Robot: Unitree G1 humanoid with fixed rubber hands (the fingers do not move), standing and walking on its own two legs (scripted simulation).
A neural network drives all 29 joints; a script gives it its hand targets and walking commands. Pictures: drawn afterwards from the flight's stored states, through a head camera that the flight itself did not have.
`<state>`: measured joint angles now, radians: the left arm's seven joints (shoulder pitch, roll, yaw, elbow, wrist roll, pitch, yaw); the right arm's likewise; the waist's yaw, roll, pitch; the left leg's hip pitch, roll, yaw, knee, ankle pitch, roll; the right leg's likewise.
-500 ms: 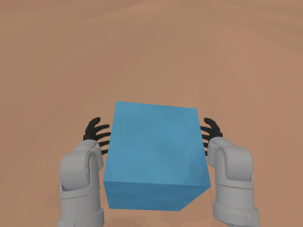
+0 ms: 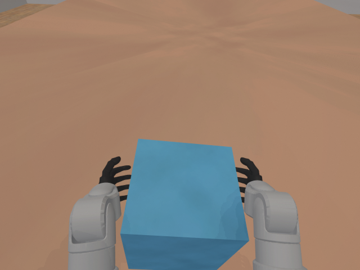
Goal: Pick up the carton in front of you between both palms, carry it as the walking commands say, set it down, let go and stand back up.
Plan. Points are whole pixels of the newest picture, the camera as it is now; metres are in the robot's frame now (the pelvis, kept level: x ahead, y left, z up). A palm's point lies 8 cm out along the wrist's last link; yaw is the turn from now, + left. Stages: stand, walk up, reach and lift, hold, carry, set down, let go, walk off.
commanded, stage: carry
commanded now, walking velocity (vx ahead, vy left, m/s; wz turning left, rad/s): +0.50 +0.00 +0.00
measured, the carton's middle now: (178, 209) +0.29 +0.00 +0.01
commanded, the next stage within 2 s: none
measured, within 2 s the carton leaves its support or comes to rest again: neither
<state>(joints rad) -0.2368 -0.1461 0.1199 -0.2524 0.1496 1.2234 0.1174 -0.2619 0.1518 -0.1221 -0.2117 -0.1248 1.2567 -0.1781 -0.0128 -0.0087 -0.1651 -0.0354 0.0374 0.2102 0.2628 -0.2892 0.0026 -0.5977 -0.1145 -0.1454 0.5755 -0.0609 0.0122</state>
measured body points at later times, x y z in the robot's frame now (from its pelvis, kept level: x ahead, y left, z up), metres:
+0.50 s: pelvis +0.32 -0.01 +0.00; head +0.31 -0.02 +0.45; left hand +0.61 +0.14 +0.09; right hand +0.62 -0.16 +0.09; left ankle +0.46 +0.11 -0.72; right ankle +0.21 -0.12 -0.74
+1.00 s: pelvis +0.66 +0.00 -0.01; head +0.65 +0.00 +0.44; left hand +0.95 +0.15 +0.08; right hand +0.96 -0.15 +0.08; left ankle +0.49 +0.10 -0.74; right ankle +0.82 -0.12 -0.73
